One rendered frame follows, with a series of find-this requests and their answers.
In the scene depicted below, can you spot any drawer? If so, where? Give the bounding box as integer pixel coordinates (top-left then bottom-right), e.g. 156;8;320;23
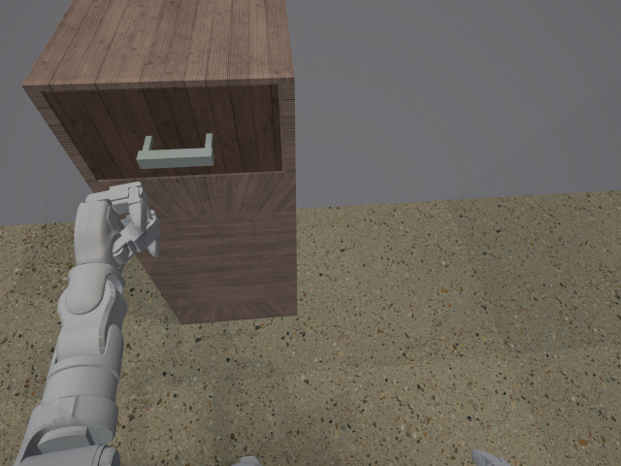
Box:
45;84;282;180

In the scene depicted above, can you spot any robot left shin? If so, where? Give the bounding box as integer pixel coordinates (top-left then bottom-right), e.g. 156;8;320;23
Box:
240;456;260;464

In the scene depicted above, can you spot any handle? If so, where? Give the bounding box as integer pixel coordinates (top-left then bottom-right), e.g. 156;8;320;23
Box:
136;133;214;169

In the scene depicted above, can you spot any robot left forearm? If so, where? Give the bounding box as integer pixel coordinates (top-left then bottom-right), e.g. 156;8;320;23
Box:
14;262;127;466

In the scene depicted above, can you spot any cabinet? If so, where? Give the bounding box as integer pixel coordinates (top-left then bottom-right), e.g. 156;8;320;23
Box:
21;0;298;325

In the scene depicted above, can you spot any left robot upper arm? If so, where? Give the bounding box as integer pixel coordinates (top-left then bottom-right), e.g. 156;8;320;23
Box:
19;444;120;466

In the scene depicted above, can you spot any robot left hand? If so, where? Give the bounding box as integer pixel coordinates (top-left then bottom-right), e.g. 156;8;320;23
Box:
74;182;160;274

